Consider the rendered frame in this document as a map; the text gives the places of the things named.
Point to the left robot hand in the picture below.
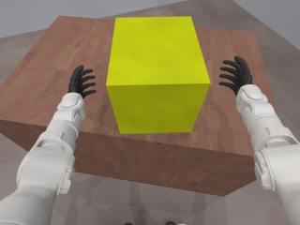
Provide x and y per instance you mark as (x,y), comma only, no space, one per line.
(76,82)

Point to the right robot hand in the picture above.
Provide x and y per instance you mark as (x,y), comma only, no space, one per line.
(241,73)

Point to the carton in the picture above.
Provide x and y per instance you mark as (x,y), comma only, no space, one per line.
(157,79)

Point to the pedestal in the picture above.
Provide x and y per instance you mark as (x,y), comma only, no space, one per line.
(215,158)

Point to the left robot forearm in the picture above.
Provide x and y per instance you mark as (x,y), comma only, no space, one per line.
(63,131)

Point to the right robot upper arm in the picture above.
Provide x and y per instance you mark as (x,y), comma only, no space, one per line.
(278,169)

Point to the left robot upper arm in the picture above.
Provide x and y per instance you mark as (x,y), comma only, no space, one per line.
(47,173)

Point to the right robot forearm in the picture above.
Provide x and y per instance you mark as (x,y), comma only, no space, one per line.
(259,117)

